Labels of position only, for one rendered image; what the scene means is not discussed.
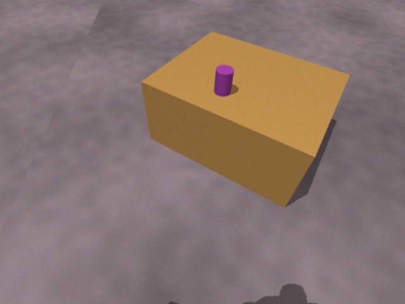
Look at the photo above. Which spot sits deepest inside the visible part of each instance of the can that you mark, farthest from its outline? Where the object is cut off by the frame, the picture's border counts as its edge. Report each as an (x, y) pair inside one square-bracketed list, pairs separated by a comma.
[(223, 80)]

